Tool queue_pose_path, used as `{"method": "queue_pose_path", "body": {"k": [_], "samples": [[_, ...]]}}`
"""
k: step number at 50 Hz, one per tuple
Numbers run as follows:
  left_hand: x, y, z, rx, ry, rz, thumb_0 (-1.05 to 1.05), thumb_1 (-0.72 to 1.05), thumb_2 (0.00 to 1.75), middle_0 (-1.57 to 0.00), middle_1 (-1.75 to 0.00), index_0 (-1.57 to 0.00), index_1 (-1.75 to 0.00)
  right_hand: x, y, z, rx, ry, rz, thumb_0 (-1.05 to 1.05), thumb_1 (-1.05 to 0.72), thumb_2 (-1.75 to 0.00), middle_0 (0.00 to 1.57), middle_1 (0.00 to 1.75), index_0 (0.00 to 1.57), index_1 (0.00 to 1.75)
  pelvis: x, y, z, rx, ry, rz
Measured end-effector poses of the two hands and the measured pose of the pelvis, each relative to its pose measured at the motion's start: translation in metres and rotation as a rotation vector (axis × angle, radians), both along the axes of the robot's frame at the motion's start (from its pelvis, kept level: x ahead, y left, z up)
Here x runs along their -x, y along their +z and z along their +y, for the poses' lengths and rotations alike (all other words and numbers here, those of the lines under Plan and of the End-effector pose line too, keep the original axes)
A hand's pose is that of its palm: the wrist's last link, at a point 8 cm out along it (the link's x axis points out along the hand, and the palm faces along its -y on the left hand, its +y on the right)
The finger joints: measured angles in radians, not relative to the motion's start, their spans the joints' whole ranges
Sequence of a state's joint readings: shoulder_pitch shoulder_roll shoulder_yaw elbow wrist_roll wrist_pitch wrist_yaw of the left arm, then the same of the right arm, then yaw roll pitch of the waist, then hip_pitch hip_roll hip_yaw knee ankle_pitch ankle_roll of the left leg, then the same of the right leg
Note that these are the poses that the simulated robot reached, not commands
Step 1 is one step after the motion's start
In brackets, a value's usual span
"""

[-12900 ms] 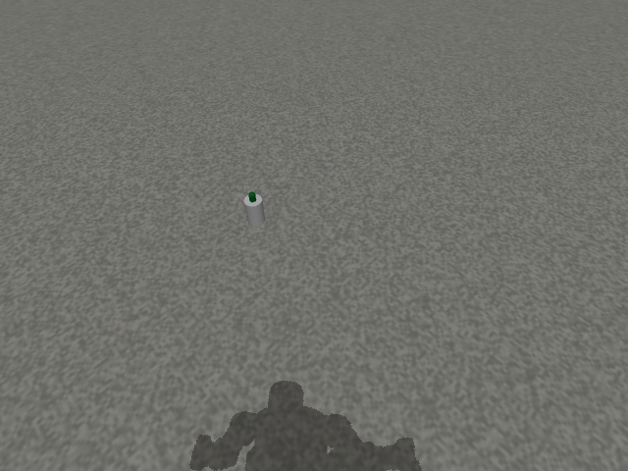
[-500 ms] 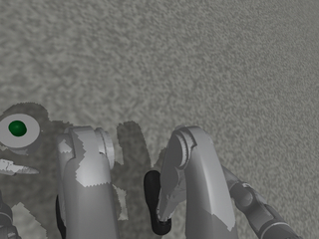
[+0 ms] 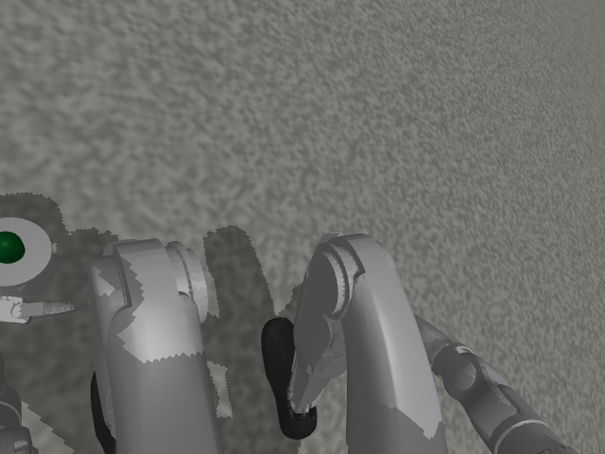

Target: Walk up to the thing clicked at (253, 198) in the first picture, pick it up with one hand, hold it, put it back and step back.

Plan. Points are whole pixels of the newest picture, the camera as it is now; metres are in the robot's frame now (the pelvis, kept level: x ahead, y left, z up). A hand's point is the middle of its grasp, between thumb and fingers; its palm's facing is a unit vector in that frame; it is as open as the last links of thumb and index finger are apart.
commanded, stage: close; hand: left
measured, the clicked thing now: (14, 258) +0.34 +0.29 -0.19
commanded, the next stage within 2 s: settle in 0.48 s
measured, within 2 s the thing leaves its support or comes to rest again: leaves its support in 0.84 s
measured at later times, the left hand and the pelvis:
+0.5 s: hand (9, 256) +0.33 +0.29 -0.16, palm faces +0.41 -0.91 +0.02, open 9.6 cm; pelvis +0.00 +0.00 +0.00, yaw -1 degrees
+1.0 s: hand (7, 253) +0.33 +0.29 -0.13, palm faces +0.42 -0.91 +0.01, open 9.0 cm; pelvis +0.00 +0.00 +0.02, yaw +0 degrees
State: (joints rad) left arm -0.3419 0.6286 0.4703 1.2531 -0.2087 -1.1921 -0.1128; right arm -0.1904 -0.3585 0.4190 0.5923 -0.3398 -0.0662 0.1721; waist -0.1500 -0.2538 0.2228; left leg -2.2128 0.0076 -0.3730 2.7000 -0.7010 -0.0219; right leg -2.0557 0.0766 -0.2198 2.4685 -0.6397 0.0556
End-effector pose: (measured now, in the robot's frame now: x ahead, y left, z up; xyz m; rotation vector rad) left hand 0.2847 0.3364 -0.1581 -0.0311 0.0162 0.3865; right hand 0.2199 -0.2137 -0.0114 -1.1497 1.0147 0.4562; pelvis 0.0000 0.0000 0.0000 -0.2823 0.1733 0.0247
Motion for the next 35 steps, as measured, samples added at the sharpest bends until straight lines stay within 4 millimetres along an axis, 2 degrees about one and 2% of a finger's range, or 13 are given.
{"method": "queue_pose_path", "body": {"k": [8, 15, 23, 27, 35], "samples": [[0.008, -0.008, -0.005, 0.018, 0.037, 0.011, -0.02, -0.22, 0.42, -0.36, -0.38, -0.35, -0.38, 0.001, 0.002, -0.002, 0.018, 0.014, 0.019, 0.0, -0.89, -0.9, 0.21, 0.3, 0.21, 0.3, 0.002, 0.0, -0.001, -0.001, -0.002, -0.004], [-0.003, -0.005, -0.004, -0.008, 0.017, -0.016, -0.02, 0.01, 0.55, -0.52, -0.51, -0.5, -0.52, 0.005, 0.002, -0.002, 0.038, 0.002, 0.033, 0.0, -0.88, -0.9, 0.21, 0.3, 0.2, 0.29, 0.001, 0.001, 0.001, 0.008, -0.005, -0.005], [-0.007, -0.005, -0.002, -0.005, 0.034, -0.007, -0.02, -0.07, 0.61, -0.61, -0.72, -0.72, -0.73, 0.01, 0.003, -0.001, 0.033, -0.009, 0.05, 0.0, -0.88, -0.89, 0.21, 0.3, 0.2, 0.29, 0.001, 0.003, 0.003, 0.017, -0.007, -0.002], [-0.008, -0.004, -0.004, -0.007, 0.032, -0.008, -0.01, -0.12, 0.67, -0.63, -0.79, -0.76, -0.84, 0.012, 0.003, -0.003, 0.036, -0.013, 0.056, 0.0, -0.88, -0.9, 0.21, 0.3, 0.2, 0.29, 0.002, 0.003, 0.002, 0.017, -0.007, -0.001], [-0.008, -0.004, -0.007, -0.009, 0.035, -0.006, 0.0, -0.21, 0.8, -0.65, -0.84, -0.82, -1.07, 0.014, 0.004, -0.005, 0.04, -0.021, 0.073, 0.0, -0.89, -0.9, 0.21, 0.3, 0.2, 0.29, 0.002, 0.005, 0.001, 0.017, -0.009, 0.0]]}}
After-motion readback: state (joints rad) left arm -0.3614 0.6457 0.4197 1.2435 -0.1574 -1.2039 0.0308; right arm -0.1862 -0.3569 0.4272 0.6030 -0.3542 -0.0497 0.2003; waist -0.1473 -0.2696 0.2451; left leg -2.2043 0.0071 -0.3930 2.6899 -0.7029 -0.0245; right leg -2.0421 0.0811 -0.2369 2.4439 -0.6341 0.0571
